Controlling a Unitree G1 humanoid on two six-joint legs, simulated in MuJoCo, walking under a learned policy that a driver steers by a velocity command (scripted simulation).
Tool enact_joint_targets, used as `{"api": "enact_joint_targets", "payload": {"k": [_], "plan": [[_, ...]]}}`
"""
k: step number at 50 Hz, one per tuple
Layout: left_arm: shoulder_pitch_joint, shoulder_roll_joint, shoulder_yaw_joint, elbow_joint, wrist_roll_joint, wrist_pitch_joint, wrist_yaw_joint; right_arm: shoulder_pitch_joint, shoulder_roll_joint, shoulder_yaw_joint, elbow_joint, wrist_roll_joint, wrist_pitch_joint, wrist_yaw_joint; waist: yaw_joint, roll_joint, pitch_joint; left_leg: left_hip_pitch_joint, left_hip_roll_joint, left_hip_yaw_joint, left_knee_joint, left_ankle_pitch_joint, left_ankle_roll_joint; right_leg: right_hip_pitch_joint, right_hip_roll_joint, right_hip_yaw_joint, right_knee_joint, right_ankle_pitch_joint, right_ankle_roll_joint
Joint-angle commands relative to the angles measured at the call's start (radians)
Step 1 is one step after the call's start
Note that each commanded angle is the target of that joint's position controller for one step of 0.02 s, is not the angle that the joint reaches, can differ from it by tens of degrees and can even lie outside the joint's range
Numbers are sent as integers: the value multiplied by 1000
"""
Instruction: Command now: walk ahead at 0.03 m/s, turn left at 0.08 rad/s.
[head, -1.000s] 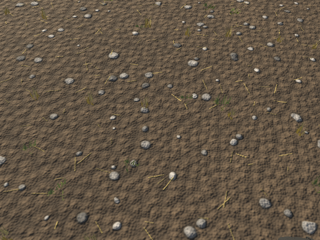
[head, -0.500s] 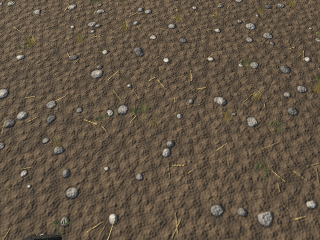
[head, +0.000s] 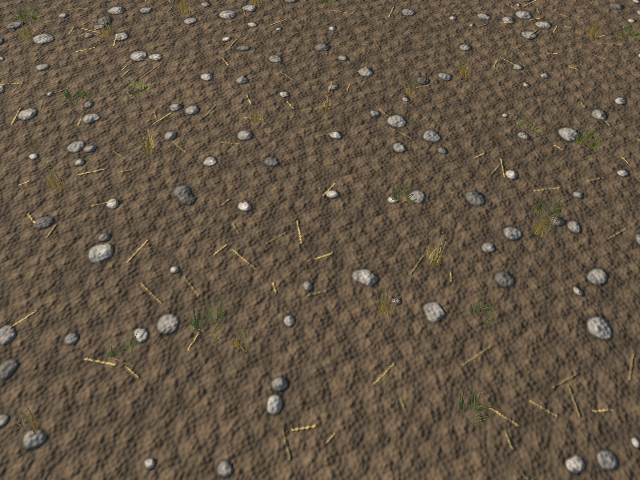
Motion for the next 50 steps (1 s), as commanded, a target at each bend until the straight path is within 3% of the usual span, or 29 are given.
{"api": "enact_joint_targets", "payload": {"k": [1, 3, 4, 7, 10, 11, 13, 14, 15, 16, 17, 20, 22, 24, 25, 26, 27, 28, 29, 30, 31, 33, 38, 40, 42, 45, 48, 49, 50], "plan": [[49, 106, 36, -22, 0, 0, -5, -74, -182, -39, -77, 27, -3, 5, 48, 174, -89, 61, 172, -250, -113, 256, 107, 115, -48, -15, -112, 170, 12], [40, 137, 46, -22, -5, 2, -3, -48, -210, -50, -93, 28, -1, 9, 20, 129, -74, 25, 142, -243, -113, 161, 91, 107, -44, -50, -58, 147, -23], [51, 122, 47, -21, -5, 0, -1, -64, -210, -51, -99, 30, -1, 9, 34, 143, -79, 35, 140, -248, -99, 155, 95, 94, -41, -62, -52, 130, -34], [56, 114, 56, -14, -7, -8, 8, -61, -196, -58, -120, 43, 10, -1, 25, 128, -97, 39, 133, -273, -42, 258, 121, 83, -48, -75, -47, 167, -42], [65, 118, 69, -12, -11, -10, 12, -56, -183, -64, -144, 48, 26, -7, 14, 44, -106, -24, 73, -223, 42, 227, 92, 120, -96, -41, -90, 252, -74], [64, 129, 74, -15, -10, -9, 15, -52, -173, -63, -150, 48, 31, -6, 11, -7, -91, -80, 38, -173, 91, 162, 65, 139, -147, 2, -123, 304, -105], [61, 159, 82, -21, -3, -12, 23, -23, -153, -63, -155, 38, 39, 1, 6, -141, -72, -209, -24, -38, 274, -122, 4, 191, -356, 165, -189, 501, -230], [48, 150, 77, -36, -4, -19, 29, -35, -168, -72, -163, 34, 42, 4, 20, -163, -65, -258, 3, -12, 440, -353, -15, 190, -454, 233, -204, 621, -297], [43, 148, 73, -45, -6, -26, 32, -48, -189, -84, -171, 35, 47, 6, 24, -99, -45, -301, 34, -14, 577, -409, -32, 187, -486, 235, -203, 700, -324], [16, 152, 73, -48, -13, -31, 34, -41, -177, -85, -171, 43, 56, 6, 7, -52, -28, -323, 59, -22, 590, -391, -43, 190, -461, 180, -196, 700, -300], [-2, 167, 79, -44, -22, -32, 32, -45, -151, -76, -173, 46, 63, 7, 5, -50, -12, -331, 80, -10, 535, -337, -52, 200, -420, 114, -192, 687, -263], [-3, 194, 90, -36, -25, -12, 26, -60, -116, -60, -193, 51, 67, 23, 29, -111, -36, -184, 72, 85, 367, -235, -62, 169, -338, -50, -175, 717, -219], [11, 197, 92, -29, -34, -7, 21, -40, -141, -72, -198, 56, 70, 33, 30, -132, -65, -92, 46, 130, 239, -177, -51, 173, -334, -94, -142, 674, -201], [10, 183, 86, -21, -54, -16, 14, 43, -157, -90, -176, 47, 76, 28, -14, -104, -94, 69, -2, 169, 33, -11, -12, 125, -311, -155, -30, 596, -151], [68, 154, 79, -1, -47, -28, 6, 91, -200, -108, -174, 42, 76, 14, -28, -5, -120, 221, 15, 81, -66, 175, 30, 28, -257, -224, 129, 472, -83], [61, 83, 54, -45, 14, -34, 0, 126, -342, -136, -202, 34, 71, -6, -9, 316, -138, 419, 306, -348, -74, 680, 167, -292, -132, -270, 455, -168, 24], [-18, 102, 53, -71, 6, -39, 3, 146, -331, -119, -210, -6, 47, 9, -66, 291, -238, 367, 450, -556, -113, 730, 371, -381, -46, -89, 638, -368, 46], [-46, 139, 63, -67, -20, -34, 6, 119, -295, -109, -209, -7, 26, 18, -67, 174, -194, 331, 409, -484, -133, 606, 362, -398, -72, -44, 699, -315, 42], [-54, 143, 65, -61, -25, -29, 12, 78, -263, -101, -198, 10, 17, 13, -40, 135, -131, 283, 347, -399, -133, 492, 303, -409, -89, -45, 676, -229, 33], [-45, 143, 69, -41, -15, -24, 23, 42, -241, -95, -198, 28, 20, 4, -23, 90, -107, 254, 299, -353, -136, 394, 252, -403, -106, -41, 628, -154, 34], [-38, 153, 73, -39, -10, -20, 27, 10, -233, -90, -200, 38, 27, -5, -3, 105, -94, 203, 267, -321, -145, 360, 228, -361, -109, -37, 581, -99, 38], [-18, 132, 70, -27, -15, -20, 20, -2, -226, -85, -204, 29, 37, -18, 13, 135, -109, 164, 226, -292, -160, 349, 218, -295, -78, -52, 547, -31, 50], [-59, 96, 54, -27, -19, -25, 14, 21, -230, -91, -200, 33, 49, -39, -9, 153, -106, 163, 196, -334, -175, 151, 215, -257, -50, -36, 311, 18, 67], [-56, 99, 53, -19, -23, -28, 8, 9, -224, -90, -203, 27, 54, -40, -15, 172, -101, 134, 193, -342, -179, 67, 211, -211, -54, -42, 247, 26, 66], [-36, 100, 48, -11, -26, -33, -2, 16, -198, -77, -196, 21, 55, -35, -27, 193, -119, 100, 187, -343, -205, -164, 210, -142, -69, -74, 185, 33, 54], [-31, 90, 36, -13, -33, -54, -22, 55, -191, -62, -163, 16, 52, -22, -45, 216, -76, 47, 200, -371, -237, -389, 207, -59, -66, -131, 99, -6, 18], [33, 75, 28, 21, -43, -82, -35, 50, -191, -54, -144, 20, 41, -18, -2, 165, -15, -36, 179, -329, -204, -477, 171, 78, -46, -160, -105, 55, -63], [81, 82, 28, 37, -39, -91, -35, 34, -167, -45, -147, 19, 32, -18, 17, 138, -5, -71, 150, -287, -140, -448, 140, 124, -79, -102, -158, 30, -95], [167, 121, 32, 56, -33, -100, -31, 3, -118, -31, -164, 14, 20, -18, 35, 15, -14, -163, 80, -174, 75, -371, 86, 199, -219, 104, -254, -74, -153]]}}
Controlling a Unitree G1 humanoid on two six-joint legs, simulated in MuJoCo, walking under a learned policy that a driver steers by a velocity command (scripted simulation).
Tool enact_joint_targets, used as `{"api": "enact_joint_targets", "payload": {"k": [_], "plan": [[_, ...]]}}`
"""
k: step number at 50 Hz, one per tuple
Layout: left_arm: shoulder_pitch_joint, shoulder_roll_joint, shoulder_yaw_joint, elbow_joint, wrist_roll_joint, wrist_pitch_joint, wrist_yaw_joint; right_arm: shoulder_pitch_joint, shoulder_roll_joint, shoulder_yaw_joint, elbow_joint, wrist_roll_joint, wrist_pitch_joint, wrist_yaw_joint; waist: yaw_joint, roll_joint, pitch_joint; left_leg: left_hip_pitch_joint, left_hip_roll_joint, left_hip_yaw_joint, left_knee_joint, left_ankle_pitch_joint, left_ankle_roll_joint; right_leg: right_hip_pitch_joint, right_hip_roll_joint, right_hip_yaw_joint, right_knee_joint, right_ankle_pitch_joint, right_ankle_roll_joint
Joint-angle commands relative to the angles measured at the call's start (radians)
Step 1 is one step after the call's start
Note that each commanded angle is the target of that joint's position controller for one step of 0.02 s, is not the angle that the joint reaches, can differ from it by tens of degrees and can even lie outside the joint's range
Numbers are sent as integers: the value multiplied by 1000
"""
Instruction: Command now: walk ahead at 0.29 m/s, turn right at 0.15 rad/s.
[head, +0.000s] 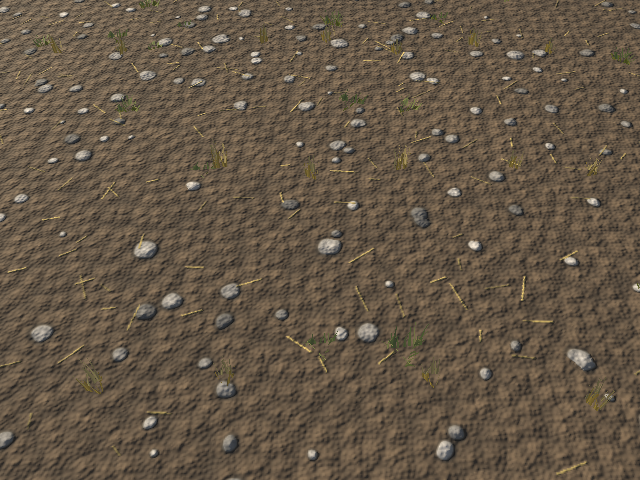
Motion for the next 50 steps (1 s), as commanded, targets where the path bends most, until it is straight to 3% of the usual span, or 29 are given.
{"api": "enact_joint_targets", "payload": {"k": [1, 2, 3, 5, 7, 10, 13, 16, 18, 19, 20, 21, 22, 23, 24, 26, 29, 34, 38, 40, 41, 42, 43, 44, 45, 46, 47, 48, 50], "plan": [[135, 237, 50, -14, 16, -34, -6, -81, -91, -28, -111, 8, -53, -1, 18, -219, 88, -374, -2, 76, 207, -213, -18, 187, -321, 564, -326, -334, -227], [133, 231, 53, -22, 31, -39, -7, -146, -147, -46, -125, 31, -78, -6, 54, -227, 167, -471, 40, 36, 327, -260, -29, 145, -391, 736, -403, -401, -293], [111, 188, 40, -27, 24, -45, 0, -136, -171, -56, -116, 41, -95, 0, 34, -187, 184, -505, 83, 4, 385, -184, -29, 164, -369, 676, -390, -370, -272], [122, 157, 32, -29, 2, -45, 7, -139, -145, -55, -97, 16, -110, 13, 40, -158, 143, -527, 102, 19, 371, -61, -40, 248, -284, 530, -372, -211, -214], [160, 131, 27, -22, -4, -34, 21, -177, -98, -47, -99, 2, -122, 26, 57, -138, 101, -461, 95, 49, 287, 50, -65, 259, -217, 408, -358, -7, -186], [180, 134, 30, -23, -3, -16, 33, -225, -38, -30, -98, 10, -128, 40, 71, -157, 81, -297, 57, 91, 115, 140, -100, 164, -155, 302, -336, 120, -169], [203, 169, 44, -25, -11, -5, 34, -269, -49, -34, -107, 23, -131, 45, 84, -173, 90, -160, 36, 94, -10, 157, -114, 75, -157, 313, -309, 115, -167], [183, 187, 54, -34, -22, -2, 32, -214, -100, -54, -99, 39, -136, 40, 36, -191, 77, -19, 50, 66, -83, 170, -93, 43, -191, 386, -269, 114, -144], [157, 151, 45, -49, -16, -3, 29, -73, -143, -78, -64, 36, -138, 23, -46, -174, 11, 199, 71, 67, -150, 163, -48, -8, -139, 361, -133, 219, -96], [138, 93, 28, -70, 0, -7, 23, 81, -192, -95, -44, 24, -139, 12, -120, -98, -113, 427, 200, -47, -146, 112, 7, -105, -78, 295, 117, 168, -58], [196, -1, 0, -117, -11, -18, 32, 198, -289, -113, -17, -6, -126, 11, -113, 222, -267, 700, 445, -457, -231, -139, 132, -391, 58, 151, 458, -157, 3], [244, 73, 14, -111, -37, -24, 34, 187, -237, -99, -6, -9, -124, 22, -82, 301, -224, 640, 510, -672, -317, -309, 189, -523, 6, 159, 656, -249, 16], [185, 135, 32, -100, -41, -21, 29, 130, -157, -77, -11, 0, -122, 20, -81, 196, -88, 532, 477, -538, -325, -290, 168, -569, -45, 156, 724, -161, 15], [130, 140, 34, -96, -30, -16, 26, 95, -121, -67, -8, 3, -119, 18, -75, 116, -13, 438, 425, -374, -322, -143, 144, -550, -78, 129, 723, -86, 16], [98, 124, 33, -101, -19, -17, 22, 65, -98, -61, 2, -2, -116, 17, -60, 80, 24, 365, 383, -278, -339, -24, 132, -530, -98, 122, 694, -31, 16], [68, 95, 32, -113, -20, -7, 9, 37, -77, -54, 17, -10, -120, 13, -36, 102, 57, 279, 338, -135, -378, 133, 119, -485, -128, 107, 656, 28, 16], [12, 54, 18, -147, -13, 6, -2, 41, -100, -63, 47, 3, -133, 14, -27, 74, 84, 241, 349, -35, -420, 264, 145, -512, -137, 86, 575, 74, 33], [-119, 41, 0, -190, -7, -9, -32, 36, -154, -73, 80, 9, -126, 7, -55, 41, 107, 235, 324, 144, -437, 364, 121, -455, -125, 29, 285, 313, 30], [-223, 56, 1, -238, -11, -11, -55, 91, -197, -83, 117, 28, -111, 6, -74, 29, 123, 319, 349, 218, -404, 453, 86, -409, -96, -29, 144, 313, -16], [-209, 88, 17, -251, -7, -5, -59, 102, -229, -90, 124, 33, -97, 2, -45, 53, 82, 375, 353, 258, -294, 748, 66, -326, -39, -81, 118, 225, -57], [-152, 117, 33, -244, -4, 0, -57, 105, -246, -95, 124, 36, -88, -2, -5, 70, 33, 389, 349, 278, -180, 912, 55, -236, 2, -109, 116, 175, -82], [-17, 156, 57, -214, -7, 6, -52, 98, -248, -93, 120, 39, -79, -6, 75, 63, -41, 343, 329, 304, 4, 985, 35, -48, 46, -127, 76, 191, -116], [147, 201, 86, -174, -9, 15, -34, 128, -212, -75, 119, 31, -82, -9, 154, 18, -123, 149, 302, 303, 245, 843, 6, 253, 32, -50, 49, 221, -155], [174, 306, 98, -163, -11, 13, -17, 238, -63, -23, 78, -15, -95, 6, 60, -266, -226, -284, 153, 290, 640, -95, -53, 627, -261, 452, 11, 126, -300], [210, 251, 76, -193, -7, 0, -21, 222, -115, -20, 91, 11, -124, 20, 104, -203, -435, -369, 79, 57, 820, -310, -53, 681, -404, 832, -170, -33, -392], [172, 197, 57, -178, 8, -13, -29, 95, -194, -46, 64, 60, -132, 26, 132, -111, -287, -448, 129, 22, 844, -226, -40, 578, -374, 675, -206, -8, -323], [114, 182, 51, -169, 7, -21, -29, 45, -174, -36, 45, 65, -137, 24, 97, -84, -154, -449, 174, 38, 772, -144, -28, 415, -337, 519, -214, 76, -285], [53, 150, 40, -162, 11, -28, -27, 33, -159, -34, 57, 47, -134, 16, 56, -38, -83, -406, 216, 42, 699, -78, -30, 276, -298, 407, -223, 173, -252], [-6, 108, 27, -159, 27, -45, -28, 100, -153, -39, 87, 37, -105, 16, -8, -82, -46, -278, 251, 25, 640, 3, -40, 113, -251, 277, -287, 277, -233]]}}
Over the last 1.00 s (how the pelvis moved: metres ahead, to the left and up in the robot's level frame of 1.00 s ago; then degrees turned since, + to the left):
0.02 0.04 0.00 26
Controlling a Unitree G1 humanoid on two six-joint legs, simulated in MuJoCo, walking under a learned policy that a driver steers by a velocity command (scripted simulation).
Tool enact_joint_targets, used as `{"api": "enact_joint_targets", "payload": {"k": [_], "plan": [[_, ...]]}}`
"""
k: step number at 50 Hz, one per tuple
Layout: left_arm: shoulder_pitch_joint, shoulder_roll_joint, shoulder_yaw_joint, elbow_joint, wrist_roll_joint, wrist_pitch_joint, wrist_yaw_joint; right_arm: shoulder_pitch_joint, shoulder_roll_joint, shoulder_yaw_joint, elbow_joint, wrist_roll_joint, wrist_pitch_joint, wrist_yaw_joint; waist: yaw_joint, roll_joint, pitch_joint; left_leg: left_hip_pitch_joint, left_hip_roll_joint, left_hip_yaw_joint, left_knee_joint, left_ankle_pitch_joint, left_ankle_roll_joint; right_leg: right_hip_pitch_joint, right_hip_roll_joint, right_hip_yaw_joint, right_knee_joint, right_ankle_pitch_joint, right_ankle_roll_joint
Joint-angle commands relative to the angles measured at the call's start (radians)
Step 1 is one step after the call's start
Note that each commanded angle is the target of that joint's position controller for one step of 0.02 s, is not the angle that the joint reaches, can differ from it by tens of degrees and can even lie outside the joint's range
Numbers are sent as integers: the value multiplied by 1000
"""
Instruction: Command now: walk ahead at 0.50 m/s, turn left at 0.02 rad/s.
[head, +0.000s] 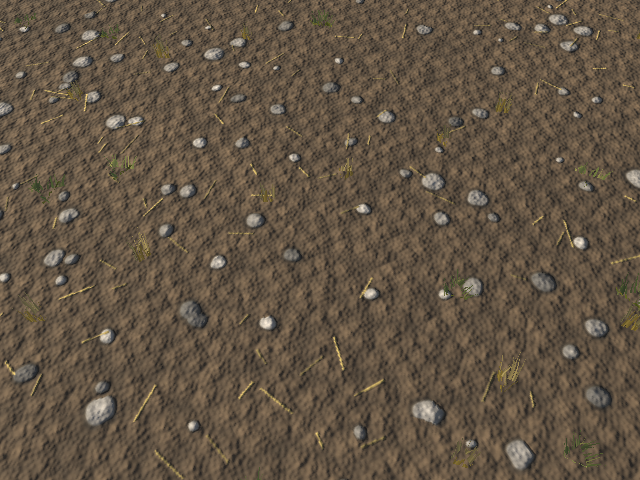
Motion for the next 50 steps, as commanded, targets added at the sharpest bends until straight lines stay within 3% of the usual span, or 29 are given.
{"api": "enact_joint_targets", "payload": {"k": [1, 4, 7, 10, 13, 16, 19, 20, 21, 22, 23, 24, 25, 26, 27, 28, 30, 32, 36, 38, 41, 43, 44, 45, 46, 47, 48, 49, 50], "plan": [[40, 108, 35, -31, 12, -42, 4, 60, -104, -28, -42, -3, 10, -3, 9, -86, -150, -154, 77, -59, -20, 103, -8, 227, -293, 304, -332, 151, -174], [50, 118, 40, 13, 17, -64, 11, 15, -72, -23, -45, -5, 37, -11, 11, -62, -76, -213, 66, -85, -117, 206, -35, 186, -282, 174, -398, 193, -156], [62, 116, 39, 40, 20, -65, 24, -44, -59, -24, -58, -9, 29, -6, 31, -65, -44, -263, 39, -101, -284, 387, -42, 233, -252, 63, -413, 226, -116], [72, 132, 41, 60, 15, -61, 32, -120, -34, -14, -77, -12, 20, 12, 64, -62, -17, -243, 20, -47, -451, 509, -34, 267, -251, -10, -431, 229, -88], [126, 148, 48, 98, 6, -47, 36, -205, -17, -4, -116, -13, 18, 31, 104, -45, 21, -290, 12, -18, -549, 495, -10, 372, -292, -41, -415, 268, -85], [152, 165, 56, 122, -6, -20, 42, -257, -19, -2, -163, -15, 17, 53, 111, -49, 28, -339, -8, 27, -600, 371, 25, 498, -331, -60, -342, 400, -76], [121, 207, 67, 115, -11, 5, 60, -183, -62, -24, -179, -15, 26, 62, 42, -108, -66, -174, -95, 115, -599, 213, 83, 537, -331, -104, -145, 880, -39], [111, 215, 68, 111, -11, 13, 66, -77, -100, -45, -161, -13, 30, 58, -20, -114, -133, -31, -136, 132, -607, 194, 110, 509, -315, -121, 8, 976, -20], [97, 205, 62, 105, -14, 14, 72, 82, -153, -76, -127, -10, 34, 44, -112, -84, -216, 224, -158, 104, -675, 258, 153, 383, -275, -145, 233, 897, 16], [140, 133, 37, 76, 8, -1, 72, 198, -248, -105, -108, -9, 46, 20, -125, 78, -319, 555, 38, -222, -687, 257, 245, 68, -190, -150, 570, 419, 67], [188, 52, 5, 39, 14, -36, 53, 148, -280, -101, -140, -8, 34, 22, -37, 237, -440, 803, 246, -790, -834, 144, 437, -282, 30, 32, 878, -398, 117], [92, 149, 25, 28, -16, -70, 32, 153, -196, -79, -146, -12, 27, 26, -108, 111, -436, 808, 234, -754, -896, 80, 395, -391, -38, 190, 907, -368, 94], [23, 158, 24, 0, -41, -88, 24, 121, -155, -68, -145, -15, 21, 24, -96, 58, -295, 684, 196, -595, -905, 117, 349, -419, -81, 171, 847, -289, 74], [3, 140, 20, -3, -24, -95, 30, 58, -141, -63, -149, -14, 18, 25, -44, -38, -192, 525, 148, -486, -914, 224, 312, -393, -124, 155, 736, -224, 72], [1, 152, 29, 3, 2, -90, 37, 7, -104, -53, -161, -17, 16, 22, -13, -37, -150, 424, 113, -410, -929, 335, 294, -337, -152, 150, 651, -184, 82], [22, 152, 32, 4, 9, -79, 36, -18, -99, -48, -176, -28, 16, 17, 15, -5, -133, 348, 94, -382, -951, 408, 297, -281, -162, 151, 626, -157, 94], [50, 130, 28, 9, 18, -59, 37, -30, -110, -51, -175, -24, 14, 8, 37, 9, -120, 263, 73, -332, -976, 506, 307, -245, -163, 129, 552, -135, 132], [4, 104, 18, -7, 20, -47, 41, -16, -136, -58, -164, -21, 15, -6, 30, 10, -94, 194, 42, -271, -987, 540, 294, -240, -150, 105, 428, -60, 164], [-152, 66, -1, -40, 12, -54, 34, 35, -154, -64, -138, -12, 31, -23, -36, 53, -87, 137, -29, -216, -957, 419, 219, -136, -84, 86, 109, 220, 178], [-202, 80, 3, -53, -1, -61, 25, 73, -159, -66, -122, -8, 38, -26, -57, 63, -89, 160, -10, -264, -937, 356, 206, -103, -60, 98, 35, 262, 172], [-199, 122, 21, -57, -7, -73, 15, 86, -146, -64, -112, -5, 46, -31, -40, 86, -92, 257, 33, -365, -856, 295, 183, -83, -60, 143, -38, 197, 138], [-122, 144, 37, -38, -9, -82, 17, 60, -140, -65, -117, -9, 50, -30, 10, 111, -102, 272, 39, -402, -785, 327, 161, 10, -62, 132, -69, 130, 97], [-30, 167, 52, -18, -1, -86, 23, 52, -111, -56, -124, -13, 49, -28, 59, 101, -154, 249, -6, -375, -684, 370, 132, 156, -78, 128, -98, 132, 65], [107, 214, 66, -8, 16, -89, 32, 59, -52, -33, -141, -27, 46, -22, 116, 11, -291, 151, -66, -304, -429, 263, 97, 399, -226, 265, -81, 67, 4], [198, 291, 86, 30, 27, -75, 28, 202, 14, -11, -164, -3, 37, -21, 59, -316, -415, -192, -209, -165, -103, -170, 28, 715, -444, 719, -165, -163, -162], [198, 208, 70, 29, 1, -72, 19, 212, -75, -23, -136, 7, 34, -24, 76, -273, -366, -326, -141, -184, 41, -203, 15, 696, -470, 867, -233, -400, -167], [162, 147, 53, 26, -2, -68, 20, 115, -128, -38, -137, 2, 37, -24, 103, -172, -235, -357, -109, -176, 81, -107, 9, 582, -424, 727, -252, -393, -128], [116, 128, 44, 24, 7, -61, 20, 47, -127, -38, -151, -10, 38, -26, 93, -101, -161, -335, -80, -138, 69, -42, 5, 470, -380, 597, -258, -267, -105], [91, 110, 38, 33, 11, -58, 20, -4, -114, -38, -167, -23, 34, -24, 83, -83, -100, -326, -58, -132, 22, 1, 4, 377, -343, 507, -275, -139, -107]]}}
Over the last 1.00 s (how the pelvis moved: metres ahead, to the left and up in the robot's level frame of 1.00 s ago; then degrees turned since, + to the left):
0.42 -0.12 0.00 -30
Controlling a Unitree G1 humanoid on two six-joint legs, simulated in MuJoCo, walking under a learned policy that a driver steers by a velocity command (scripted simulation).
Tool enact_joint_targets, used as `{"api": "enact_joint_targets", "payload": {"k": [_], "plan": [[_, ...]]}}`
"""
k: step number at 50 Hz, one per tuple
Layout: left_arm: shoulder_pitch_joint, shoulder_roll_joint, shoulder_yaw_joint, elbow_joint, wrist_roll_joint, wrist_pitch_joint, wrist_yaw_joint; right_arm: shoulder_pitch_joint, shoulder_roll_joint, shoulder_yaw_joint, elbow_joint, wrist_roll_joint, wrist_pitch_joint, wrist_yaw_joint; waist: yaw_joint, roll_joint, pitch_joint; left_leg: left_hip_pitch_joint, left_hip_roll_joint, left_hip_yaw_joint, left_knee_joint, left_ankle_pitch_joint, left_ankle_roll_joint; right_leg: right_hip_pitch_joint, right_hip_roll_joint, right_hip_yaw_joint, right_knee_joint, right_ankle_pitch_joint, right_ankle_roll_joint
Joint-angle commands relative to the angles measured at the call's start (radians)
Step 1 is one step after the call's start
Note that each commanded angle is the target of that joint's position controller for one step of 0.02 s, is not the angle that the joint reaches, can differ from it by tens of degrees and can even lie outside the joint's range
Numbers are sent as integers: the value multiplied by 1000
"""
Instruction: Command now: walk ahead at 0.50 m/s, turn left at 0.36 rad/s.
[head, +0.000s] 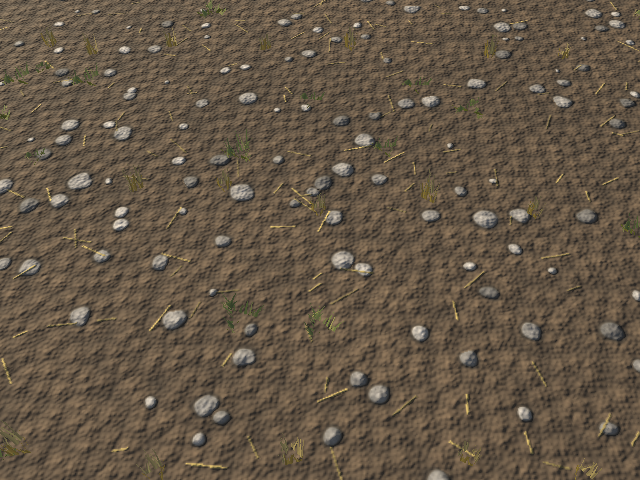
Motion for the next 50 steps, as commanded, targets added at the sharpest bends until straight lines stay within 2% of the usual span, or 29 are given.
{"api": "enact_joint_targets", "payload": {"k": [1, 3, 5, 10, 13, 15, 17, 18, 19, 20, 21, 22, 23, 24, 25, 26, 29, 33, 37, 40, 42, 43, 44, 45, 46, 47, 48, 49, 50], "plan": [[114, 106, 30, -9, 9, 2, 5, -83, -101, -27, -112, -10, -26, 5, 63, -118, -16, -365, 119, -12, 61, 101, -9, 324, -290, 385, -279, -62, -169], [115, 95, 27, 9, 0, -3, 4, -68, -64, -18, -107, -5, -24, 13, 42, -145, -19, -323, 133, 17, -20, 111, -11, 286, -260, 306, -313, 26, -180], [127, 123, 34, 29, -12, -6, 4, -103, -37, -7, -118, -14, -23, 16, 40, -135, -4, -332, 147, 46, -122, 131, -21, 268, -268, 259, -345, 99, -203], [154, 177, 43, 68, -24, 10, 8, -248, -8, 15, -143, -16, -43, 33, 84, -110, 13, -263, 147, 103, -429, 372, -32, 253, -238, 123, -373, 182, -185], [222, 187, 43, 104, -35, 23, 7, -338, -19, 12, -168, -9, -52, 41, 112, -110, 31, -206, 118, 119, -536, 423, -31, 269, -248, 126, -350, 195, -172], [240, 199, 46, 120, -40, 35, 9, -361, -36, 5, -182, -5, -61, 48, 101, -118, 40, -181, 104, 111, -591, 392, -15, 304, -272, 158, -318, 203, -160], [226, 218, 51, 126, -42, 47, 16, -301, -66, -10, -167, -7, -69, 49, 44, -123, 16, -63, 86, 119, -656, 373, 9, 310, -278, 169, -248, 263, -134], [220, 208, 46, 125, -41, 48, 18, -205, -96, -29, -136, -12, -69, 42, -9, -111, -40, 95, 69, 134, -687, 372, 30, 281, -241, 141, -142, 364, -110], [214, 168, 30, 116, -29, 45, 18, -62, -147, -52, -104, -23, -68, 31, -78, -87, -143, 325, 133, 84, -667, 383, 66, 179, -185, 100, 55, 324, -74], [259, 69, -1, 80, -10, 33, 17, 76, -237, -73, -94, -48, -58, 18, -104, 103, -309, 688, 392, -232, -655, 328, 168, -143, -65, 20, 423, -11, -3], [308, 62, -7, 79, -32, 22, 20, 104, -213, -67, -80, -41, -48, 21, -93, 254, -391, 725, 500, -531, -785, 145, 246, -314, -15, 84, 639, -420, 13], [253, 158, 23, 77, -53, 22, 20, 61, -144, -46, -74, -29, -49, 24, -93, 150, -248, 609, 461, -454, -823, 42, 216, -388, -68, 130, 728, -369, 10], [195, 164, 28, 60, -56, 26, 20, 2, -107, -33, -74, -21, -51, 25, -70, 124, -143, 492, 424, -322, -849, 57, 189, -403, -106, 105, 726, -288, 6], [168, 151, 29, 58, -44, 33, 22, -60, -77, -24, -70, -25, -57, 30, -39, 85, -79, 378, 383, -232, -888, 126, 176, -373, -135, 96, 691, -217, 10], [171, 138, 34, 62, -35, 45, 23, -104, -47, -17, -66, -31, -66, 32, -8, 89, -39, 296, 350, -150, -925, 197, 164, -330, -159, 103, 656, -164, 13], [192, 115, 31, 66, -37, 57, 21, -131, -48, -20, -58, -37, -73, 33, 18, 109, -24, 230, 340, -96, -957, 255, 165, -276, -172, 104, 643, -129, 21], [168, 81, 30, 55, -36, 80, 21, -150, -57, -31, -29, -40, -94, 27, 39, 55, 8, 186, 328, 42, -1001, 423, 171, -285, -175, 110, 597, -41, 40], [71, 58, 20, 15, -30, 77, 3, -125, -94, -44, 8, -39, -90, 13, 16, 20, 32, 219, 311, 181, -1014, 503, 158, -299, -168, 89, 372, 151, 41], [-70, 46, 8, -42, -28, 74, -23, -69, -136, -56, 42, -24, -74, 4, -37, -4, 75, 286, 333, 259, -1014, 507, 142, -290, -153, 23, 196, 212, 13], [-129, 62, 12, -84, -28, 77, -38, -37, -158, -66, 67, -7, -53, 3, -44, 1, 88, 393, 360, 291, -959, 587, 120, -305, -136, -13, 131, 129, -23], [-110, 87, 25, -100, -26, 81, -43, -45, -185, -73, 69, -1, -38, 0, -13, 29, 48, 433, 361, 323, -848, 875, 98, -222, -83, -69, 117, 29, -61], [-52, 111, 39, -94, -26, 85, -43, -51, -200, -77, 67, 3, -30, -4, 26, 47, 0, 438, 354, 338, -741, 1041, 86, -130, -43, -100, 120, -22, -83], [76, 149, 64, -65, -29, 88, -37, -66, -202, -77, 63, 8, -21, -7, 103, 39, -69, 396, 328, 364, -561, 1116, 63, 45, 5, -120, 76, -7, -115], [249, 216, 100, -18, -31, 96, -21, -58, -178, -65, 55, 0, -23, -11, 184, -4, -159, 226, 285, 376, -305, 982, 23, 335, 13, -62, 36, 37, -157], [280, 340, 126, -9, -40, 99, -2, 15, -47, -24, 2, -45, -40, -3, 107, -269, -224, -225, 132, 360, 76, 171, -48, 681, -248, 426, -10, -37, -309], [284, 316, 108, -53, -33, 80, -10, -14, -54, -10, -15, -32, -80, 9, 119, -228, -400, -390, 20, 100, 247, -178, -53, 796, -381, 857, -188, -191, -423], [261, 240, 85, -44, -25, 64, -17, -135, -130, -31, -44, 12, -101, 20, 154, -133, -290, -489, 78, 40, 259, -93, -31, 736, -357, 734, -234, -170, -356], [218, 212, 76, -41, -26, 54, -17, -165, -120, -25, -56, 16, -115, 20, 121, -106, -175, -491, 119, 52, 184, -3, -12, 596, -315, 596, -233, -105, -318], [147, 181, 67, -50, -27, 52, -14, -161, -115, -27, -40, -9, -118, 12, 74, -49, -109, -432, 158, 53, 95, 62, -15, 453, -271, 489, -233, -6, -283]]}}
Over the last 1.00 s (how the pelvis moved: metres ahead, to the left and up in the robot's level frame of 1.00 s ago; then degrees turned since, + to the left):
0.58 0.12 0.00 32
